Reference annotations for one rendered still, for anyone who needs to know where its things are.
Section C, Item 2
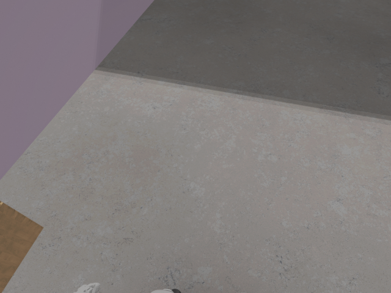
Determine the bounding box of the cupboard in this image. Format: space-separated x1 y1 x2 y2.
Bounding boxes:
0 201 43 293

